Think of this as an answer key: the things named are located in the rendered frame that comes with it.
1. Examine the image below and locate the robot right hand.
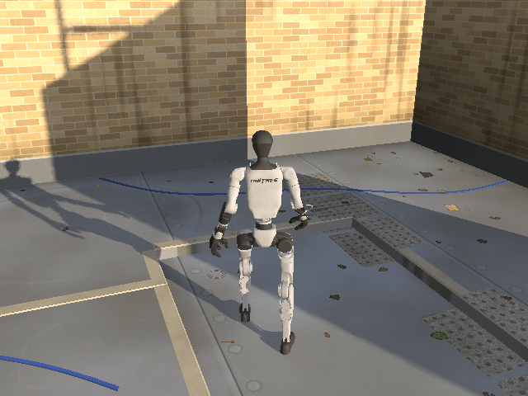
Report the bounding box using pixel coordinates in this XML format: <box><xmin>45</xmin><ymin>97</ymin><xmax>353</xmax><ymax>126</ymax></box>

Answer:
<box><xmin>289</xmin><ymin>216</ymin><xmax>308</xmax><ymax>230</ymax></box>

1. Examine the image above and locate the robot left hand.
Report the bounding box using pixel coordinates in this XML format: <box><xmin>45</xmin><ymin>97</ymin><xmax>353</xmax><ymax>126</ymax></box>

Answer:
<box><xmin>210</xmin><ymin>234</ymin><xmax>229</xmax><ymax>257</ymax></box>

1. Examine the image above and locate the left robot upper arm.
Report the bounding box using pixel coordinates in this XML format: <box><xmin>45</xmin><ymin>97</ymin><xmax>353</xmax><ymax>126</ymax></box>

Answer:
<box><xmin>224</xmin><ymin>167</ymin><xmax>246</xmax><ymax>214</ymax></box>

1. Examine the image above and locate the robot left forearm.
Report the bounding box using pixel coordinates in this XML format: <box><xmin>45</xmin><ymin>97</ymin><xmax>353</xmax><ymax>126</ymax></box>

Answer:
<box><xmin>213</xmin><ymin>201</ymin><xmax>232</xmax><ymax>239</ymax></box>

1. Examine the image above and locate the right robot foot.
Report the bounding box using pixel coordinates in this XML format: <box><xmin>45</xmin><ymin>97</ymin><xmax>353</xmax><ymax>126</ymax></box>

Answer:
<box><xmin>280</xmin><ymin>332</ymin><xmax>295</xmax><ymax>355</ymax></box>

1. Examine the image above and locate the right robot upper arm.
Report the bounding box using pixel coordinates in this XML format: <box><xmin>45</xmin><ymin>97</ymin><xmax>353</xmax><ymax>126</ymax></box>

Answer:
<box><xmin>280</xmin><ymin>166</ymin><xmax>303</xmax><ymax>210</ymax></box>

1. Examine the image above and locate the right robot shin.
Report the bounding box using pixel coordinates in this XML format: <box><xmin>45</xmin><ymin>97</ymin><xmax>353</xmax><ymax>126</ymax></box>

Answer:
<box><xmin>280</xmin><ymin>284</ymin><xmax>294</xmax><ymax>342</ymax></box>

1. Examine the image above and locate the robot right forearm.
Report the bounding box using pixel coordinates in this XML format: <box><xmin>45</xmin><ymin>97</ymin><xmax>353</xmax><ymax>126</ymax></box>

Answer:
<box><xmin>295</xmin><ymin>197</ymin><xmax>308</xmax><ymax>220</ymax></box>

